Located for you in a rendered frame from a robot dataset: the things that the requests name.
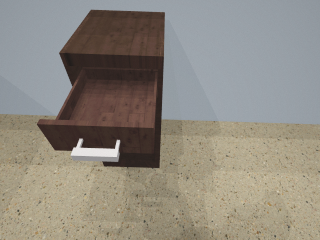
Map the cabinet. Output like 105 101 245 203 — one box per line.
59 9 165 168

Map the drawer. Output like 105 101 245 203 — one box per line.
37 67 158 154

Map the handle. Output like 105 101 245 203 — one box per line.
70 138 121 162

